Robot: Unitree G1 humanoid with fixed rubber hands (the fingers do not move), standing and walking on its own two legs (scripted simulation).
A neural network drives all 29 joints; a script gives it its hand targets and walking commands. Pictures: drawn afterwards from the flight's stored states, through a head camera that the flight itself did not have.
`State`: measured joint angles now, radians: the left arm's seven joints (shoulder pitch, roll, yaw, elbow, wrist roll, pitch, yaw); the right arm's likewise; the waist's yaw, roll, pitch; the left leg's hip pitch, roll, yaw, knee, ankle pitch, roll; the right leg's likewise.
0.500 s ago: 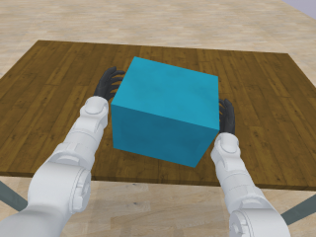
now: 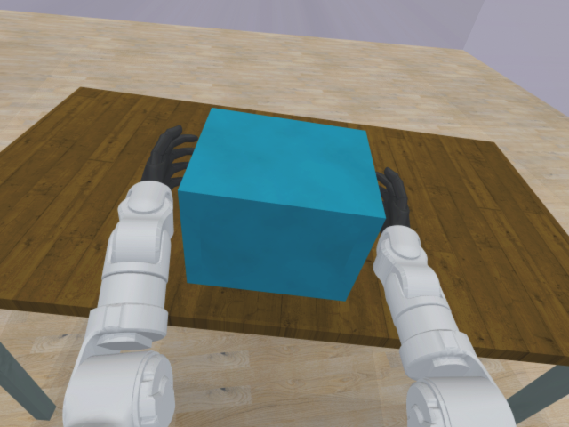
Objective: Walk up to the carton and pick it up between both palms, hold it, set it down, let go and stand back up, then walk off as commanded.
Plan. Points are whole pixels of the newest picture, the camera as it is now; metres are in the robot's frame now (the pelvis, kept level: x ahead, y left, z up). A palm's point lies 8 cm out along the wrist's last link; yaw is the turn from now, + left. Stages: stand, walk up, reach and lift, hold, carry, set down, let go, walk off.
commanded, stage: reach and lift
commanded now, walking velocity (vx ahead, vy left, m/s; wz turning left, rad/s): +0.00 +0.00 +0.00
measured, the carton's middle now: (278, 204) +0.41 +0.00 +0.13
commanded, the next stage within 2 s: hold in 1.20 s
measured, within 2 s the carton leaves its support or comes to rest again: neither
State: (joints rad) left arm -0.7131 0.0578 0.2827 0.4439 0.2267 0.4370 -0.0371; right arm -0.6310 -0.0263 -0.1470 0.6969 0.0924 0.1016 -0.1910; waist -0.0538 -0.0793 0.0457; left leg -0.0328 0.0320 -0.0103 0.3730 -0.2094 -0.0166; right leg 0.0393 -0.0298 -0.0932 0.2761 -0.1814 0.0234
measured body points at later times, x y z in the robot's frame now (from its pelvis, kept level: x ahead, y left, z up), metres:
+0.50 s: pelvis -0.03 -0.01 +0.00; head -0.05 +0.01 +0.45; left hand +0.37 +0.14 +0.19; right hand +0.35 -0.19 +0.16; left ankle +0.01 +0.12 -0.75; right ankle -0.01 -0.13 -0.75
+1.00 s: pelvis -0.01 -0.01 +0.00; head -0.04 +0.01 +0.45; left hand +0.37 +0.15 +0.20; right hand +0.36 -0.18 +0.18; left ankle +0.01 +0.12 -0.75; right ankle -0.01 -0.13 -0.75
